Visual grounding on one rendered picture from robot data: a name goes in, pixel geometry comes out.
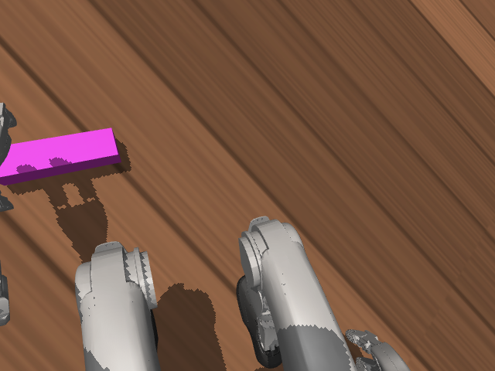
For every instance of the left robot hand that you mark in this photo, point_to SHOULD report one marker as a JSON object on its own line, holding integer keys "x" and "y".
{"x": 7, "y": 120}

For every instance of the right robot foot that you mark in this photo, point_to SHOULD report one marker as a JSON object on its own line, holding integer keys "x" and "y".
{"x": 269, "y": 359}

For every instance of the right robot hand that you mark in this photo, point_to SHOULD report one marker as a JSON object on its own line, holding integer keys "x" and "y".
{"x": 385, "y": 358}

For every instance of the carton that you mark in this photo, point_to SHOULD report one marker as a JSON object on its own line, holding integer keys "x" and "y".
{"x": 59, "y": 155}

